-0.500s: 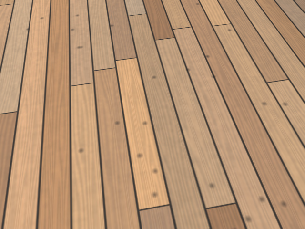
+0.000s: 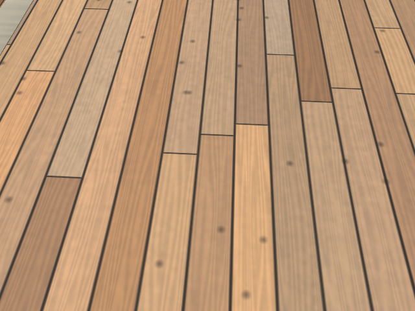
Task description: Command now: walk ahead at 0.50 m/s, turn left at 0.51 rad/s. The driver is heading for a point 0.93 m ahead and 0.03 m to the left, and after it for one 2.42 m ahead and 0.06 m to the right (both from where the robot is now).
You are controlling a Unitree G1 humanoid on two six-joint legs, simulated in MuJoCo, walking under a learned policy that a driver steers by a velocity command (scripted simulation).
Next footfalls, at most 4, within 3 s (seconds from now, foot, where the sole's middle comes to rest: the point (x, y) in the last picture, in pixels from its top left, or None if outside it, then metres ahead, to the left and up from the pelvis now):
0.32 right None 0.37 -0.11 -0.76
0.66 left None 0.23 0.10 -0.76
1.82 left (152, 251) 0.64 0.22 -0.76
2.34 right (222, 181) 0.92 -0.01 -0.76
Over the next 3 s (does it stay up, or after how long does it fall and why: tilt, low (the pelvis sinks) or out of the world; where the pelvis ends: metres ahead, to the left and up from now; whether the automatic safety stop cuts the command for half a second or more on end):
stays up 0.89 0.11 0.01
